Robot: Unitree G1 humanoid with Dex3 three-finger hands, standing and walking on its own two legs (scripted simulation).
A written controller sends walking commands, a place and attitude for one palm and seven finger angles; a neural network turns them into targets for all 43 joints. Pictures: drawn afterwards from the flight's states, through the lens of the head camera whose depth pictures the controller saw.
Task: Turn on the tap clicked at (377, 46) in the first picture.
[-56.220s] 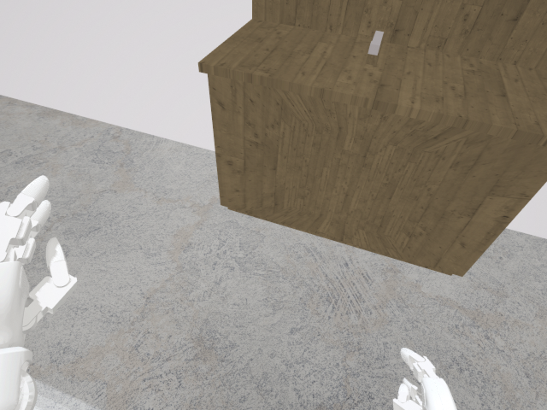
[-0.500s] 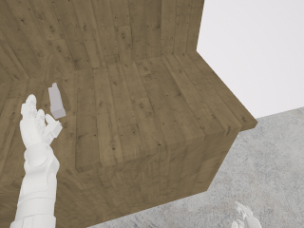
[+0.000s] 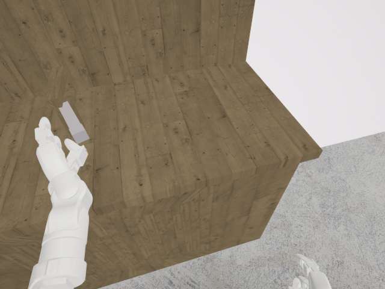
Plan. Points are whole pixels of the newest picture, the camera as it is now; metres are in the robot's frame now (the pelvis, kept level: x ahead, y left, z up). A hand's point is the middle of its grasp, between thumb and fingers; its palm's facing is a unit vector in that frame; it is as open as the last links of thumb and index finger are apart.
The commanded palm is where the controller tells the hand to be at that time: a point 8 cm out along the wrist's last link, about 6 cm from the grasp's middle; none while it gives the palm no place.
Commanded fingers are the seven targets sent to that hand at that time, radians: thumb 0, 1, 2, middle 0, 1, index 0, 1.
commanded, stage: push the lever round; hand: left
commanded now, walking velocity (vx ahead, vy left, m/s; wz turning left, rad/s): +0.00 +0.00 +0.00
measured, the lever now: (79, 133) +0.40 +0.28 +0.12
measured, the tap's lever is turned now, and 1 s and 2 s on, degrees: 20 44 85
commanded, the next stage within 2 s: lift the hand up off the lever in 1.90 s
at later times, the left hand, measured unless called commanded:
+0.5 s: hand (103, 138) +0.39 +0.23 +0.11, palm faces +0.71 -0.71 -0.05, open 7.6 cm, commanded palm +0.34 +0.25 +0.11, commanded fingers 0.00 0.90 0.90 -0.15 -0.15 -0.15 -0.15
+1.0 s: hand (112, 137) +0.40 +0.21 +0.11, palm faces +0.78 -0.62 -0.07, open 7.7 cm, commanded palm +0.36 +0.22 +0.11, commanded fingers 0.00 0.90 0.90 -0.15 -0.15 -0.15 -0.15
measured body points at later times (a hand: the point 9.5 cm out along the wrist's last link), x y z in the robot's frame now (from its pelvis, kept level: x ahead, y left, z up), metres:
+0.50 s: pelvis +0.01 +0.01 +0.00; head +0.02 +0.00 +0.45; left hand +0.35 +0.26 +0.11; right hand +0.17 -0.23 -0.11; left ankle +0.00 +0.12 -0.73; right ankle +0.04 -0.07 -0.73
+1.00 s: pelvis +0.00 +0.00 +0.00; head +0.02 -0.02 +0.45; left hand +0.35 +0.24 +0.11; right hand +0.17 -0.24 -0.12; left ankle +0.00 +0.12 -0.73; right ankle +0.04 -0.07 -0.73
